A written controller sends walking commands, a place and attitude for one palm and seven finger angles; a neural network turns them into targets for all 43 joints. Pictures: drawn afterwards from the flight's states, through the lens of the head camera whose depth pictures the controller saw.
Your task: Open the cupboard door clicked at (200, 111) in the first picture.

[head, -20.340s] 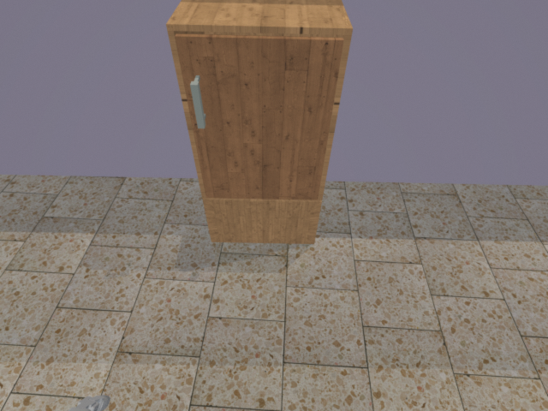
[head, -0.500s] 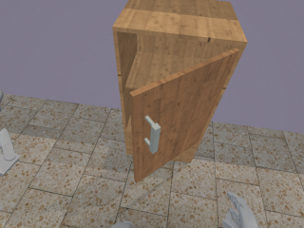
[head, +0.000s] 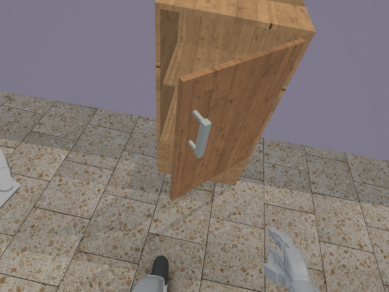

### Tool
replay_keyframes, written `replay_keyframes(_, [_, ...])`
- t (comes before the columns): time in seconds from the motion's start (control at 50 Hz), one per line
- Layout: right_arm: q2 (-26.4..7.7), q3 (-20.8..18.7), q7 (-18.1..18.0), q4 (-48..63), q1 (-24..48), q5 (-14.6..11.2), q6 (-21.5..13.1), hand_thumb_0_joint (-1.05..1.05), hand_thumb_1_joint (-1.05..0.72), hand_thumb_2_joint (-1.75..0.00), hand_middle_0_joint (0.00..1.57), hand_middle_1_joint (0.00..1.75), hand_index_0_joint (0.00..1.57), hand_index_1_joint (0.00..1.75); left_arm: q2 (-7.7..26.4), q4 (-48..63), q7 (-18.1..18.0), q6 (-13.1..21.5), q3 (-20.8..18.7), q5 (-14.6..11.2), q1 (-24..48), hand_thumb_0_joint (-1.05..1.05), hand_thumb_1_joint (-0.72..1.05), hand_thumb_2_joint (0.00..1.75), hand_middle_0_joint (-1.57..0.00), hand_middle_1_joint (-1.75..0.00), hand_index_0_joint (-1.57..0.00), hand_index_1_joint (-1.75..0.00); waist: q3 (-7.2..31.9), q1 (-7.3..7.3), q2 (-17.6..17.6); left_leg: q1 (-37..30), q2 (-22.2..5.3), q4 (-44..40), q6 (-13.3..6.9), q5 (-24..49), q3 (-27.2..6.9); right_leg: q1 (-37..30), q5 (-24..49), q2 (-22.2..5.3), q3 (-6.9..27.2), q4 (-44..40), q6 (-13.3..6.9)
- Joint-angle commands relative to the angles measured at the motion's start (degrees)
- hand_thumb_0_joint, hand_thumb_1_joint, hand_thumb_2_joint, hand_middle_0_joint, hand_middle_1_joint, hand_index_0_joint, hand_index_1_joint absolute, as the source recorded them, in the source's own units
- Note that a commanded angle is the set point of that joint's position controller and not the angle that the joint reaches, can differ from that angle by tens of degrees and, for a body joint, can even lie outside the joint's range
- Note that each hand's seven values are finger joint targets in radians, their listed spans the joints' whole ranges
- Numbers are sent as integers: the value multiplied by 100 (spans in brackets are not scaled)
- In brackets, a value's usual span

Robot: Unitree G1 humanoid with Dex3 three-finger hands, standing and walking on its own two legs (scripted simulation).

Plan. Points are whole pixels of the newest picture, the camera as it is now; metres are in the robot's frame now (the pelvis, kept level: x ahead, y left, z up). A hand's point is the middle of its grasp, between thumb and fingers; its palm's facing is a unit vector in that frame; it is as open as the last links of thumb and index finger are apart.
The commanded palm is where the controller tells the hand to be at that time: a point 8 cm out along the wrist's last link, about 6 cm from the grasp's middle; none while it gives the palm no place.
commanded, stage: stop stepping back and stand still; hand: left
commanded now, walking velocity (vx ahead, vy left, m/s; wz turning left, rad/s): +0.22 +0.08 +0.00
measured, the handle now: (197, 134) +0.50 +0.05 -0.01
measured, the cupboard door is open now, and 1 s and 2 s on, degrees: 43 43 43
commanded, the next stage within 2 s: let the arm hang, fingers relaxed in 2.00 s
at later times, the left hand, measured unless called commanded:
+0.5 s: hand out of the picture +0.06 +0.23 +0.19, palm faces +0.36 -0.79 -0.50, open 7.4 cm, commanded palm +0.03 +0.28 +0.19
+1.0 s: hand out of the picture +0.05 +0.25 +0.18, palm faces +0.49 -0.70 -0.52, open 7.4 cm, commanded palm -0.01 +0.27 +0.19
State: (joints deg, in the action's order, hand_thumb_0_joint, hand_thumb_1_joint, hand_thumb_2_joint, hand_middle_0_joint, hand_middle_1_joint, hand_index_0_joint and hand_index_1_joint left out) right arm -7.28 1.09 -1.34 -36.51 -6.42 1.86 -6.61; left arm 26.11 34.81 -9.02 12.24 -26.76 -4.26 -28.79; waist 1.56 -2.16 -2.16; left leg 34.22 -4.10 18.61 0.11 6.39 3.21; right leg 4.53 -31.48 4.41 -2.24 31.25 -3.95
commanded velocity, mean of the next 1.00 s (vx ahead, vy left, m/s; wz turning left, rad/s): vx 0.22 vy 0.04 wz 0.00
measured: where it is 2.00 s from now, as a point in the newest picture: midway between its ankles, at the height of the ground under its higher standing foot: outside the picture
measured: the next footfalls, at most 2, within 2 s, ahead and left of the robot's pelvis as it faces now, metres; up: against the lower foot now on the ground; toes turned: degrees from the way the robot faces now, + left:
right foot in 0.02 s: -0.13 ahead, -0.12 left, +0.00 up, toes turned -1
left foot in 0.14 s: +0.12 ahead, +0.06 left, +0.00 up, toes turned -2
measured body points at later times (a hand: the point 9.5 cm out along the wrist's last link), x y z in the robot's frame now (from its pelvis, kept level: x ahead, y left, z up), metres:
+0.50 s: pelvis -0.12 -0.01 +0.01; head -0.15 +0.00 +0.46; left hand +0.04 +0.27 +0.22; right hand -0.01 -0.27 -0.08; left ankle -0.07 +0.11 -0.63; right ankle -0.09 -0.08 -0.72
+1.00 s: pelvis -0.15 -0.03 +0.00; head -0.15 -0.05 +0.45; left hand +0.02 +0.28 +0.20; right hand -0.01 -0.25 -0.12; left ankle -0.18 +0.12 -0.69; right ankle -0.12 -0.10 -0.72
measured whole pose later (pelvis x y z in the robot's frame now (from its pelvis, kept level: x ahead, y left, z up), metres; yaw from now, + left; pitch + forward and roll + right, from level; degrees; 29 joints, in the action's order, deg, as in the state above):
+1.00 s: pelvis -0.15 -0.03 +0.00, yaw +1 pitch -1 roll +0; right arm -10.8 0.2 -3.8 -40.9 -14.6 0.4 -6.8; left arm 22.7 21.9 -9.1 11.6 -24.3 -0.2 -28.1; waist -0.5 -0.7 3.2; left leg 19.7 -3.3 51.3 0.0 -25.9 -0.7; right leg 18.7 -18.6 0.3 -6.7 38.5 -4.0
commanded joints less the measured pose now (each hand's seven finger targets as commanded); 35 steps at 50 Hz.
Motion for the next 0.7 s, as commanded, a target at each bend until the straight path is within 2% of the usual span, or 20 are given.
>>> replay_keyframes(0.0, [-925, -315, -158, 539, 202, -111, -159, 0, -90, -90, 20, 30, 20, 30, 1533, 1492, -26, 616, -798, 12, 570, 0, 90, 90, -20, -30, -20, -30, 582, 129, -400, -2308, 337, 3167, 346, -2381, -212, 2266, 2324, -2186, 1904, -2268, -602])
replay_keyframes(0.04, [-891, -186, -163, 671, 354, -35, -359, 0, -90, -90, 20, 30, 20, 30, 1827, 1423, -13, 660, -1125, 119, 607, 0, 90, 90, -20, -30, -20, -30, 1025, 91, -653, -1590, 454, 3842, 273, -2602, -127, 1430, 3903, -2102, 1067, -1417, -636])
replay_keyframes(0.06, [-936, -296, -227, 788, 166, -190, -285, 0, -90, -90, 20, 30, 20, 30, 1184, 1201, 75, 442, -708, 77, 368, 0, 90, 90, -20, -30, -20, -30, 867, 193, -1134, -1212, 391, 3083, 138, -2315, -284, 588, 4663, -1587, 582, -731, -410])
replay_keyframes(0.1, [-1043, -261, -356, 828, 52, -273, -213, 0, -90, -90, 20, 30, 20, 30, 1074, 1038, 65, 91, -834, -36, -64, 0, 90, 90, -20, -30, -20, -30, 899, 499, 230, -2968, 517, 1319, -116, -287, -122, 1164, 4413, -982, -85, 548, 219])
replay_keyframes(0.12, [-1155, -254, -362, 853, 57, -246, -258, 0, -90, -90, 20, 30, 20, 30, 1088, 972, 62, 50, -885, -62, -93, 0, 90, 90, -20, -30, -20, -30, 1037, 391, 1591, -3580, -80, 779, -423, 751, -1090, 1624, 2767, -341, -259, 1430, 490])
replay_keyframes(0.14, [-1197, -260, -292, 849, 81, -212, -400, 0, -90, -90, 20, 30, 20, 30, 975, 748, 92, 58, -700, -28, 51, 0, 90, 90, -20, -30, -20, -30, 677, 387, 2458, -3300, -828, 2, -698, 259, -2206, 2058, 31, -160, 104, 2398, 444])
replay_keyframes(0.18, [-1126, -183, -251, 664, 34, -126, -504, 0, -90, -90, 20, 30, 20, 30, 1117, 338, 1, 194, -706, 37, 460, 0, 90, 90, -20, -30, -20, -30, 389, 279, 1246, -1763, -1081, -1125, -468, -3303, -2901, 1502, -179, -207, 499, 2650, 335])
replay_keyframes(0.24, [-1148, -272, -273, 836, 77, -83, -406, 0, -90, -90, 20, 30, 20, 30, 1191, 527, -47, 107, -849, 41, -223, 0, 90, 90, -20, -30, -20, -30, 512, 109, 1390, -558, -534, -1638, 183, -4570, -1579, 197, 207, 91, -295, 2046, 237])
replay_keyframes(0.3, [-1117, -316, -228, 976, 97, -105, -280, 0, -90, -90, 20, 30, 20, 30, 827, 849, -29, 37, -491, 99, -868, 0, 90, 90, -20, -30, -20, -30, 402, 109, 1919, 423, -185, -1125, 196, -4562, -676, -932, -120, 161, -664, 700, 97])
replay_keyframes(0.32, [-1099, -344, -223, 999, 118, -116, -224, 0, -90, -90, 20, 30, 20, 30, 876, 923, -20, 15, -506, 132, -1007, 0, 90, 90, -20, -30, -20, -30, 249, 65, 1334, 696, 51, -96, 205, -4457, -384, -941, -169, -135, -251, -173, -26])
replay_keyframes(0.34, [-1047, -378, -213, 968, 9, -148, -142, 0, -90, -90, 20, 30, 20, 30, 1059, 1027, -28, -2, -639, 190, -1032, 0, 90, 90, -20, -30, -20, -30, 181, 86, -185, -52, 611, 2366, 194, -3615, 235, 452, -490, -1112, 802, -1506, -249])
replay_keyframes(0.36, [-1124, -435, -236, 941, 16, -165, -65, 0, -90, -90, 20, 30, 20, 30, 1054, 1209, -11, -17, -540, 213, -740, 0, 90, 90, -20, -30, -20, -30, -103, 158, -1267, 117, 731, 4545, 152, -3253, -241, 1914, -1268, -2552, 3026, -2573, -619])
replay_keyframes(0.38, [-1291, -467, -246, 718, -89, -29, -34, 0, -90, -90, 20, 30, 20, 30, 1251, 1416, 45, 63, -697, 203, -173, 0, 90, 90, -20, -30, -20, -30, -293, 315, -746, 344, 619, 5622, 218, -2680, -519, 2672, -1301, -2777, 3097, -2652, -626])
replay_keyframes(0.4, [-1319, -464, -181, 515, -207, 101, 10, 0, -90, -90, 20, 30, 20, 30, 1530, 1200, 172, 137, -990, 196, 259, 0, 90, 90, -20, -30, -20, -30, 48, 548, -555, -182, 381, 6090, 280, -2200, -469, 3368, -690, -2568, 2193, -2210, -652])
replay_keyframes(0.44, [-1048, -347, -288, 775, -75, -122, -89, 0, -90, -90, 20, 30, 20, 30, 1222, 437, 98, 134, -649, 289, 839, 0, 90, 90, -20, -30, -20, -30, -147, 543, -667, -138, 205, 5594, 163, -2114, -284, 3234, -2526, -1995, 2062, -2551, -258])
replay_keyframes(0.5, [-1146, -401, -497, 567, -109, -124, -236, 0, -90, -90, 20, 30, 20, 30, 873, -460, 19, 238, -360, 348, 675, 0, 90, 90, -20, -30, -20, -30, -354, 331, 198, -379, 181, 3729, -83, -2466, 23, 2342, -1335, -1894, 1788, -2222, -202])
replay_keyframes(0.6, [-1040, -310, -562, 611, -329, -65, -505, 0, -90, -90, 20, 30, 20, 30, 571, -25, -136, 268, -34, 416, 763, 0, 90, 90, -20, -30, -20, -30, 323, 286, -594, -2092, 568, 648, -358, -3270, 629, 1225, -850, -1525, 1144, -1674, 31])
replay_keyframes(0.62, [-1071, -320, -559, 675, -420, -55, -541, 0, -90, -90, 20, 30, 20, 30, 576, 108, -150, 292, -71, 396, 634, 0, 90, 90, -20, -30, -20, -30, 356, 319, -294, -2360, 495, 133, -415, -3382, 435, 1175, -772, -1326, 1027, -1219, 60])
replay_keyframes(0.66, [-1270, -390, -493, 839, -458, -88, -537, 0, -90, -90, 20, 30, 20, 30, 541, 589, -193, 370, -128, 360, 523, 0, 90, 90, -20, -30, -20, -30, 250, 344, 1855, -3265, -1147, -630, -1029, -3861, -2040, 2602, 267, -395, 27, 1277, 375])
replay_keyframes(0.68, [-1180, -389, -453, 785, -425, -81, -545, 0, -90, -90, 20, 30, 20, 30, 787, 636, -203, 386, -310, 427, 600, 0, 90, 90, -20, -30, -20, -30, 23, 386, 1667, -3072, -1697, -677, -1302, -3139, -2483, 3140, 319, -417, -148, 2388, 450])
